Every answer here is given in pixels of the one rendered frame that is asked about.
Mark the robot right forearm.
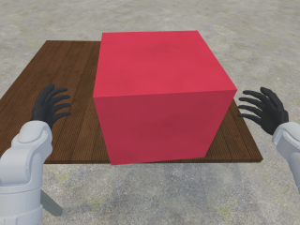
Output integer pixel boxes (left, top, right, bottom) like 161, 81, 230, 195
271, 122, 300, 194

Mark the table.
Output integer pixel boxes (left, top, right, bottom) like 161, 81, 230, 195
0, 40, 263, 217

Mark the left robot hand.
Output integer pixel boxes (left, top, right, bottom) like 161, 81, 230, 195
30, 83, 71, 130

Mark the carton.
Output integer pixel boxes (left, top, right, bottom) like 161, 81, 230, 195
93, 30, 237, 166

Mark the right robot hand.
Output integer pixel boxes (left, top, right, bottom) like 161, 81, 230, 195
237, 87, 289, 136

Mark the robot left forearm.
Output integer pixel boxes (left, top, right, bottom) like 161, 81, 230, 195
0, 120, 53, 225

